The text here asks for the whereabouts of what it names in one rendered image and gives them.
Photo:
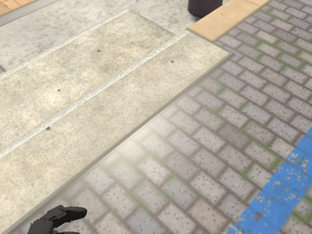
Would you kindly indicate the left robot hand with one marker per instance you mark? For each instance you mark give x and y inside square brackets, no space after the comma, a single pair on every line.
[55,218]

